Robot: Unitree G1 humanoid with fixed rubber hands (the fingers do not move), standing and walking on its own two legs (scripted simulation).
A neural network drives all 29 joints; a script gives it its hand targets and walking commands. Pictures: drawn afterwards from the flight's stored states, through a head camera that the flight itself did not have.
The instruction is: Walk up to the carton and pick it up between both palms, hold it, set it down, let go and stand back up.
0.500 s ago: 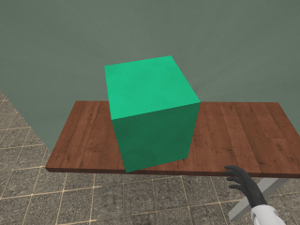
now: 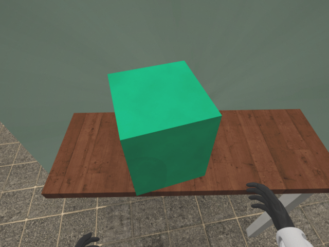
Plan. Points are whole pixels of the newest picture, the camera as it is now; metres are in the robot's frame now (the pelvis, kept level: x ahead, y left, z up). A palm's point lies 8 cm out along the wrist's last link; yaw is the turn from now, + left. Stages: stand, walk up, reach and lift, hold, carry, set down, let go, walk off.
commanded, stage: stand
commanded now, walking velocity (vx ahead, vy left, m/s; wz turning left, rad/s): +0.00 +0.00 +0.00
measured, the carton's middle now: (160, 129) +0.40 +0.04 +0.06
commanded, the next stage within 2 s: none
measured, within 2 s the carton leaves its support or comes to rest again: neither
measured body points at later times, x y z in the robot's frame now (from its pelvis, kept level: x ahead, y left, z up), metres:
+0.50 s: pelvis +0.00 +0.01 +0.00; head +0.00 +0.01 +0.45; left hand +0.12 +0.26 -0.11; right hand +0.21 -0.22 -0.01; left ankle +0.02 +0.09 -0.73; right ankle +0.01 -0.14 -0.73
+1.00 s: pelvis +0.00 +0.01 +0.00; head +0.00 +0.01 +0.45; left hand +0.14 +0.25 -0.11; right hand +0.21 -0.22 -0.02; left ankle +0.02 +0.09 -0.73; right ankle +0.01 -0.14 -0.73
